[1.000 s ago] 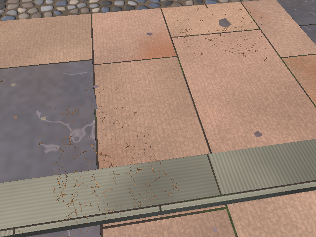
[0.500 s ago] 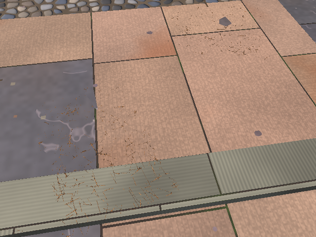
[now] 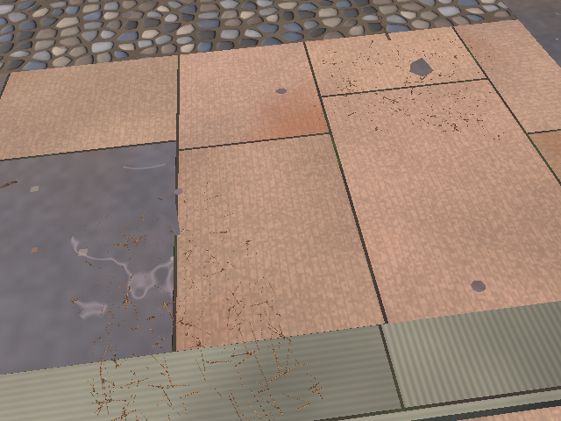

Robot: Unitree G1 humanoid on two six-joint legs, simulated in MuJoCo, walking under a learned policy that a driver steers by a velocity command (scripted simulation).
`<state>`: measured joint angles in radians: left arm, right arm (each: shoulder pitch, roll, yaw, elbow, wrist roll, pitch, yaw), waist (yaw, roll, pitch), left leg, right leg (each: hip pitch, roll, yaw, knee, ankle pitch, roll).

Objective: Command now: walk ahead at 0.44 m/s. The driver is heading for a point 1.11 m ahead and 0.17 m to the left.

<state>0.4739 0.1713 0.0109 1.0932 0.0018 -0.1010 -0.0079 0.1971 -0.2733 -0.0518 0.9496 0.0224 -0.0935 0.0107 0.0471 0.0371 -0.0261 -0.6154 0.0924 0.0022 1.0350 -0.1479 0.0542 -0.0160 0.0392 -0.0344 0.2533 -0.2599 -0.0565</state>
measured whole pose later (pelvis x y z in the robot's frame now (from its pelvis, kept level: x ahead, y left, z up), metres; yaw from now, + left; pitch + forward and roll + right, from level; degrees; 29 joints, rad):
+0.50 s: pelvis +0.28 +0.05 +0.00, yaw +0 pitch +0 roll +1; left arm 0.20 0.26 0.05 0.91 -0.02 -0.08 0.02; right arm 0.32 -0.23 -0.04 1.02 -0.01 -0.09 0.04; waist -0.04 -0.04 0.01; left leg -0.16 -0.07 0.08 0.31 -0.15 0.08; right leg -0.68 -0.13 0.03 1.23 -0.23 -0.03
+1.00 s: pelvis +0.57 -0.01 +0.03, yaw +2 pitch +1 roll -1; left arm 0.29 0.21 0.04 0.96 0.01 -0.11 -0.03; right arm 0.23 -0.26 -0.05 0.92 0.04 -0.06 -0.01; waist 0.02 0.04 0.00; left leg -0.59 0.08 -0.06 1.23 -0.25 0.08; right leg -0.25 0.02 -0.14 0.39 -0.16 -0.06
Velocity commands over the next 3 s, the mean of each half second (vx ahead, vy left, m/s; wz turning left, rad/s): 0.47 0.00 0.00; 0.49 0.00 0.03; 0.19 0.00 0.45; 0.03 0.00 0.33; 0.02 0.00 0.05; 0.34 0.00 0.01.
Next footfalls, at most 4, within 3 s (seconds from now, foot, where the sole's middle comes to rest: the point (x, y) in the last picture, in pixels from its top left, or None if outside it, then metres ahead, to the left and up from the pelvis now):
0.26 left None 0.33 0.13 -0.78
0.78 right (362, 368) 0.65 -0.10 -0.74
1.30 left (264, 300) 0.84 0.15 -0.74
1.78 right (344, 291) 0.88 -0.07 -0.74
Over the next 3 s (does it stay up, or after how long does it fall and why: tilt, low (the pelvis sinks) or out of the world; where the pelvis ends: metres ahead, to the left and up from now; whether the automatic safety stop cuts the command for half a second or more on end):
stays up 0.92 0.08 0.03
